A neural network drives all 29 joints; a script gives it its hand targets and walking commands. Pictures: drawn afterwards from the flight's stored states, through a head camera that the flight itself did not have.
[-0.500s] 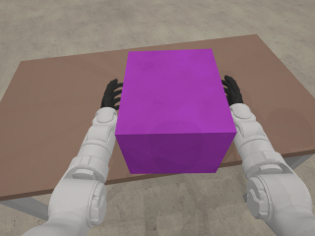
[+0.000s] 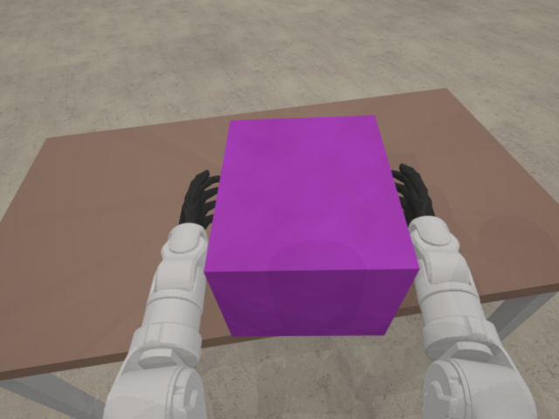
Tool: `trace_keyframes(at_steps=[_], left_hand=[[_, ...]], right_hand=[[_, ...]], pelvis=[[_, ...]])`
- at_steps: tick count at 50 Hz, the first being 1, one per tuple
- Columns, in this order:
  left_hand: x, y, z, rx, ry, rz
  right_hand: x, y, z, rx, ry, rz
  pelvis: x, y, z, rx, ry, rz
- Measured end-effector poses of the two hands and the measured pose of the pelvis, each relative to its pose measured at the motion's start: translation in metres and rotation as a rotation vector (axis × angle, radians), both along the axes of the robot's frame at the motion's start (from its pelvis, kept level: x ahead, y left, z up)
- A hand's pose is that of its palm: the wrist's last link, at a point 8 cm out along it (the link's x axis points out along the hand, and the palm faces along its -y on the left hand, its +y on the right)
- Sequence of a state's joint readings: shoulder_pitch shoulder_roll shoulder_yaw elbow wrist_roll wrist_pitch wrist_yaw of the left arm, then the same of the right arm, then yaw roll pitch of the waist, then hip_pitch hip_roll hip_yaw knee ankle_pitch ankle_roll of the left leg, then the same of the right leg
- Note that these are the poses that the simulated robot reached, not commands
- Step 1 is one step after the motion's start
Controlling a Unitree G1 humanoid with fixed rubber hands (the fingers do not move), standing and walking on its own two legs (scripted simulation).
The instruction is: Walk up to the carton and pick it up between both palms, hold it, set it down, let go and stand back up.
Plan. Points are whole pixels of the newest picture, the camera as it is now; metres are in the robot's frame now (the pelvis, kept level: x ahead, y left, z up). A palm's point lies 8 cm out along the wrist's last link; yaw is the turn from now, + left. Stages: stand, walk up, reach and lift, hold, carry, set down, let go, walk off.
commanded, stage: reach and lift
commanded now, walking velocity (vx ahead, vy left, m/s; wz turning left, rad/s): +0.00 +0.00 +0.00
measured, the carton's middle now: (304, 224) +0.41 -0.05 +0.06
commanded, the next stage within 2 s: none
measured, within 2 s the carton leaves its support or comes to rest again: leaves its support in 0.22 s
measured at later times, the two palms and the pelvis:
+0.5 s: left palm (190, 205) +0.42 +0.12 +0.12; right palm (413, 202) +0.39 -0.21 +0.11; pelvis +0.01 +0.00 +0.00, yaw -1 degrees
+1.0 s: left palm (171, 203) +0.40 +0.13 +0.15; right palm (416, 189) +0.38 -0.19 +0.15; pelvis -0.02 +0.01 +0.00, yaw -1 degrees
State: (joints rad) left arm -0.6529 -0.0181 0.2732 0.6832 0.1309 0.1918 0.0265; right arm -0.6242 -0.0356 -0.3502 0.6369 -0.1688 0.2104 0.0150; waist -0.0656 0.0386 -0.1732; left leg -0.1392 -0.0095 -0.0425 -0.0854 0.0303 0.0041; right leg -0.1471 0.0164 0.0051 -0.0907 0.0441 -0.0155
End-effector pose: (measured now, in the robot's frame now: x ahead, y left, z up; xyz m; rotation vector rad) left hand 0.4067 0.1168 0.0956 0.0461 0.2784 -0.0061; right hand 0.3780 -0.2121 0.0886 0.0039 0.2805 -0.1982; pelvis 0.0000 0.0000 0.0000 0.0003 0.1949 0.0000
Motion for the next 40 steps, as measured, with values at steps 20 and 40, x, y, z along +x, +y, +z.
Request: trace_keyframes(at_steps=[20, 40], left_hand=[[0.018, -0.002, 0.013, 0.010, 0.003, -0.017], [0.000, 0.018, 0.048, -0.023, -0.014, 0.052]], right_hand=[[0.012, -0.001, 0.009, 0.014, 0.006, -0.027], [0.011, 0.019, 0.053, 0.027, -0.016, 0.004]], pelvis=[[0.008, 0.001, 0.000, -0.001, 0.002, -0.015], [-0.002, 0.004, 0.002, -0.001, -0.061, -0.011]])
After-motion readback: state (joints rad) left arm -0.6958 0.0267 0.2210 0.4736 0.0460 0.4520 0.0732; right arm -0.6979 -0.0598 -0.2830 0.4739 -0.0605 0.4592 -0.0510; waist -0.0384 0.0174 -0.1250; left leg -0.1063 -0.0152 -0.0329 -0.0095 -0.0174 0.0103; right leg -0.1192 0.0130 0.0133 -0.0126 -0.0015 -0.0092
